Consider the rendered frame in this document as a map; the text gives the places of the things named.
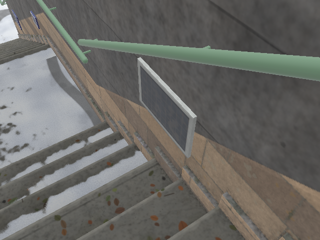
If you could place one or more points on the stairs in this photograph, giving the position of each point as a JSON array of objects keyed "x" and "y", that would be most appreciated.
[
  {"x": 17, "y": 46},
  {"x": 94, "y": 186}
]

